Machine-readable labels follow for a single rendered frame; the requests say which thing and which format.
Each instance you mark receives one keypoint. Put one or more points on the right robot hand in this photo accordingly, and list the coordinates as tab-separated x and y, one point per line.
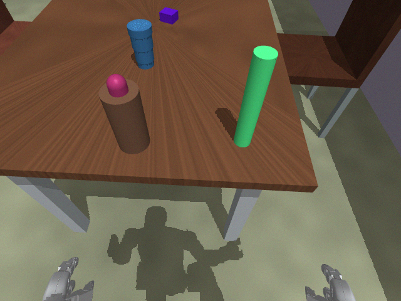
339	289

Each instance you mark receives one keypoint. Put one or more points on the chair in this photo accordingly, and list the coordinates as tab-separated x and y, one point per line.
9	29
346	59

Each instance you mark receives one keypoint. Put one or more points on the left robot hand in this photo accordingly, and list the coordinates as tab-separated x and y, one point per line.
60	285

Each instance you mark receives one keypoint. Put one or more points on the table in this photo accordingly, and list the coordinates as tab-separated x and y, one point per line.
53	124

